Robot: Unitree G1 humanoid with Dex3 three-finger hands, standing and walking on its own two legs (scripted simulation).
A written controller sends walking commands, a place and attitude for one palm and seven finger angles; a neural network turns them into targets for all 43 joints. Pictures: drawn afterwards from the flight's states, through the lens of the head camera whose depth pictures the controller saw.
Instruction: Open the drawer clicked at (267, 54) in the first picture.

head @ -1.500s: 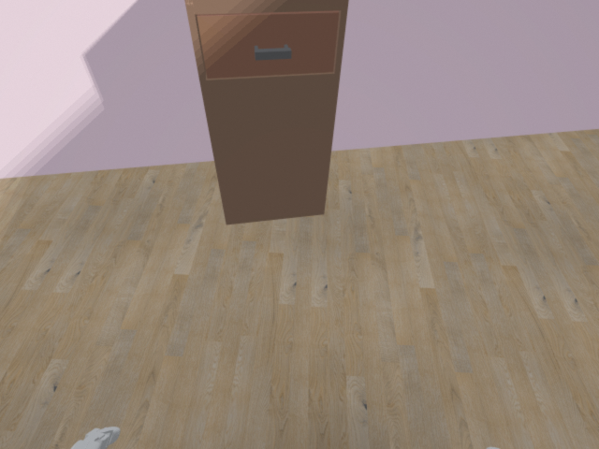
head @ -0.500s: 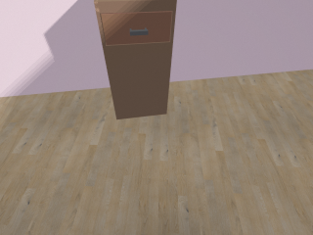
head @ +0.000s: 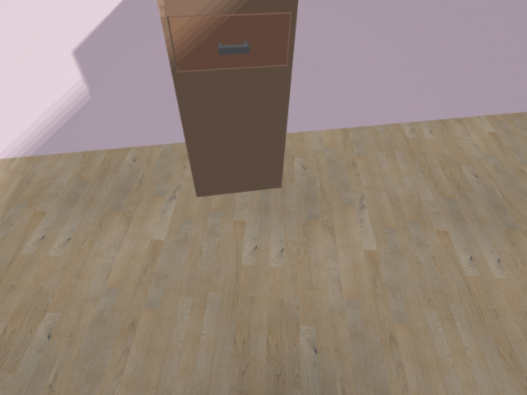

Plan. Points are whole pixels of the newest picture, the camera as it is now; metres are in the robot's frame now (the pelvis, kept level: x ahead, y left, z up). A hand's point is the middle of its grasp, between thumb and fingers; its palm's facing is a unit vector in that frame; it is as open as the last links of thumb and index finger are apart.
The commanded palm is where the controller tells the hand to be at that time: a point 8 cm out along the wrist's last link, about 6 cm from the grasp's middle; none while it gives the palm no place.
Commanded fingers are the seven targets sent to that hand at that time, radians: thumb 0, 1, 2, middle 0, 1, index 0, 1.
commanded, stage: walk to a spot facing it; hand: left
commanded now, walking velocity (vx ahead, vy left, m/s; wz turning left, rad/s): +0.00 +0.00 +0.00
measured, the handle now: (233, 46) +1.18 +0.17 +0.00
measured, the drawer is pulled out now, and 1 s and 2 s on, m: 0.00 0.00 0.00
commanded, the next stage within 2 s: turn to face it in 1.52 s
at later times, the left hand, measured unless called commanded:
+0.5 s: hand out of the picture +0.12 +0.14 -0.18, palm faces -0.10 -0.97 -0.23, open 7.4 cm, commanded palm none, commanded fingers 0.00 0.90 0.90 -0.20 -0.30 -0.20 -0.30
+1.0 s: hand (204, 308) +0.33 +0.15 -0.21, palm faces -0.31 -0.94 -0.18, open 7.4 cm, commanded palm none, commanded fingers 0.00 0.90 0.90 -0.20 -0.30 -0.20 -0.30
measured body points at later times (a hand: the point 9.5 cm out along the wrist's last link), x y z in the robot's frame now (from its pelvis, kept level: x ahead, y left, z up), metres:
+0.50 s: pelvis +0.08 -0.05 -0.02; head +0.09 -0.07 +0.43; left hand +0.12 +0.19 -0.16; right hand +0.03 -0.30 -0.18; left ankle +0.03 +0.10 -0.68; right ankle +0.06 -0.12 -0.75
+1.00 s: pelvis +0.30 -0.04 -0.03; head +0.33 -0.02 +0.42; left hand +0.35 +0.20 -0.19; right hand +0.34 -0.30 -0.14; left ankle +0.41 +0.01 -0.75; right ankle +0.11 -0.11 -0.66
